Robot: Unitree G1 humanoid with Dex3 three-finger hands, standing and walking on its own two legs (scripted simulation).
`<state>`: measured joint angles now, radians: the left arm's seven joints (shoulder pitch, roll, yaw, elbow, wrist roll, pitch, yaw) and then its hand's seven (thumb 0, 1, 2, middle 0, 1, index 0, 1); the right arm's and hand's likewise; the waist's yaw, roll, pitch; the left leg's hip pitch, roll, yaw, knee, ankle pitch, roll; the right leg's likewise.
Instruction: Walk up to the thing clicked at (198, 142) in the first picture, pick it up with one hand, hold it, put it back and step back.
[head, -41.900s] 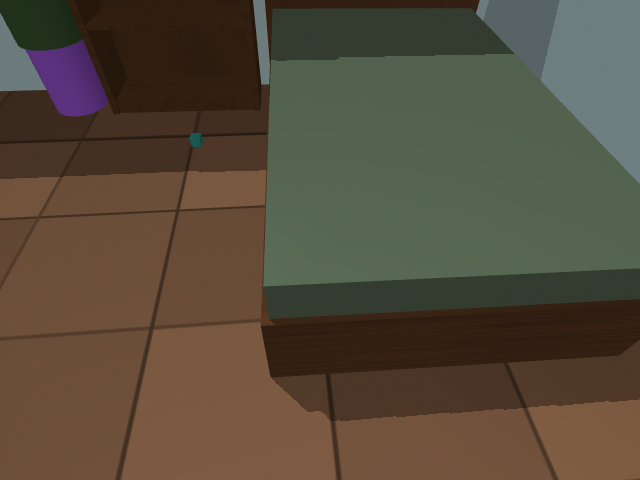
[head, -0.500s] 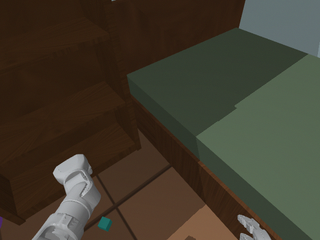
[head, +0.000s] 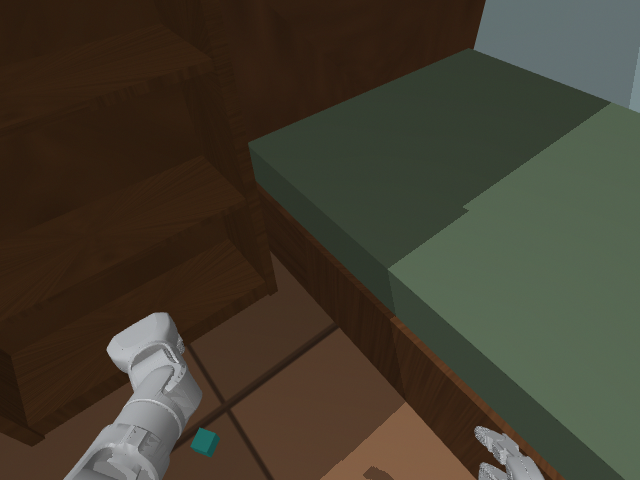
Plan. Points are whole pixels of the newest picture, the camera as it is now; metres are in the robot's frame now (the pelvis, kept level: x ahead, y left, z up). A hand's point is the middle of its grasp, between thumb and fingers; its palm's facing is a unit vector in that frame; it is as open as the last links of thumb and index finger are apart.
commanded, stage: crouch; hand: left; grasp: from above
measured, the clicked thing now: (205, 442) +0.38 +0.37 -0.74
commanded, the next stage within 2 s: lower in 1.98 s
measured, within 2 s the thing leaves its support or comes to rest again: neither
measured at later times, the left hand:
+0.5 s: hand (205, 390) +0.36 +0.24 -0.28, palm faces -0.30 -0.21 -0.93, open 5.3 cm
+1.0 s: hand (228, 406) +0.39 +0.25 -0.47, palm faces -0.33 -0.26 -0.91, open 4.1 cm
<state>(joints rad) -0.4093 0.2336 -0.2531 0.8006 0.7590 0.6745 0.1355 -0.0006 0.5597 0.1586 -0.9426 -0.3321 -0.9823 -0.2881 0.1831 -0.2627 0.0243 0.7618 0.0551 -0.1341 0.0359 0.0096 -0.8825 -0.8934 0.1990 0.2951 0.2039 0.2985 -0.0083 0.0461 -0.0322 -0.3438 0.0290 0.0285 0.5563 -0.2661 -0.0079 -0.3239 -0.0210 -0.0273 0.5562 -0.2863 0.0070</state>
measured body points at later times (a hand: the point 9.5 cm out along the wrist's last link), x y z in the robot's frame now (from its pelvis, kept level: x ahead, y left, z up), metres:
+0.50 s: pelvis -0.06 +0.01 -0.16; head +0.10 +0.02 +0.26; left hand +0.37 +0.25 -0.22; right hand -0.01 -0.27 -0.28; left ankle +0.01 +0.13 -0.73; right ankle +0.00 -0.12 -0.73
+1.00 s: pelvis -0.08 +0.01 -0.33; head +0.14 +0.03 +0.06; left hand +0.41 +0.25 -0.42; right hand -0.05 -0.26 -0.46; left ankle +0.01 +0.13 -0.73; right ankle +0.00 -0.12 -0.73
